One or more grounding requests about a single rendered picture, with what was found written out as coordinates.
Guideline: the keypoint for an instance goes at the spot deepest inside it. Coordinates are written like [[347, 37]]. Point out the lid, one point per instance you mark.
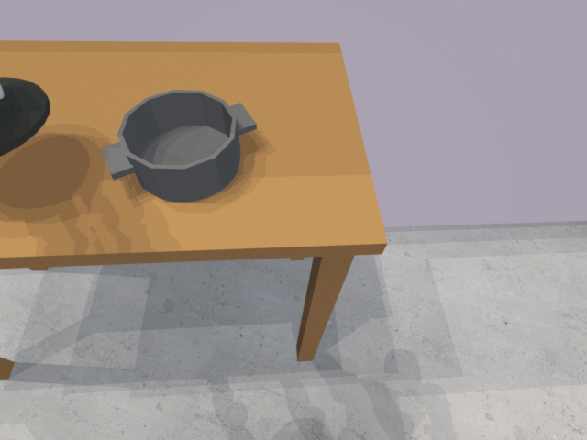
[[23, 111]]

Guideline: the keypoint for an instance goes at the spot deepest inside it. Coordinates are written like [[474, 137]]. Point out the pot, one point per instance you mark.
[[182, 145]]

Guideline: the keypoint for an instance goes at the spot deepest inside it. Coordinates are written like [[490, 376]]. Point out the table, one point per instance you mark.
[[303, 187]]

